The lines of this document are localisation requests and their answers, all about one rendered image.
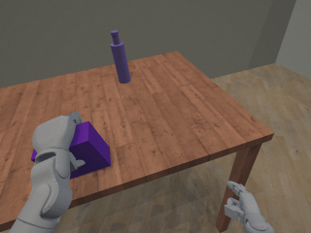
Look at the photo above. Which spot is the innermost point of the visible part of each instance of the right robot forearm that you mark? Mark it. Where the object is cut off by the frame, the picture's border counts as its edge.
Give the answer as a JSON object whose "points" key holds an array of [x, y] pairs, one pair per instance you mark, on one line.
{"points": [[256, 223]]}

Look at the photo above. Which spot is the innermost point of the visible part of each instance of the left robot hand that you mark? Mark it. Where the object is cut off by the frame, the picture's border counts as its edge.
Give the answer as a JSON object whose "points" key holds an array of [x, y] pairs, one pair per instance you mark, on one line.
{"points": [[58, 133]]}

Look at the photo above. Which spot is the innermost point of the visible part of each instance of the left robot forearm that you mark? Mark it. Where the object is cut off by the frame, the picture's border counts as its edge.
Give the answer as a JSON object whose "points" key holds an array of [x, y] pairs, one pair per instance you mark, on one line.
{"points": [[51, 194]]}

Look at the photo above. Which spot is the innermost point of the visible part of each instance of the sponge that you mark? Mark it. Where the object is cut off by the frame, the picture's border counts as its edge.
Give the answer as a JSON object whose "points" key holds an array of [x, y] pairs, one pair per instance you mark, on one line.
{"points": [[87, 145]]}

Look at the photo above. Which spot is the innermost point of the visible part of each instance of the table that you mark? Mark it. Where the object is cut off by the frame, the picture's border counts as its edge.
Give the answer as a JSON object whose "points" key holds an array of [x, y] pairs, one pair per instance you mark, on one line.
{"points": [[168, 118]]}

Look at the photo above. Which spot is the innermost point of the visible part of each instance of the right robot hand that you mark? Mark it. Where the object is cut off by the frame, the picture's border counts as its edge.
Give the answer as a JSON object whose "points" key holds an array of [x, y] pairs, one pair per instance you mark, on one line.
{"points": [[247, 203]]}

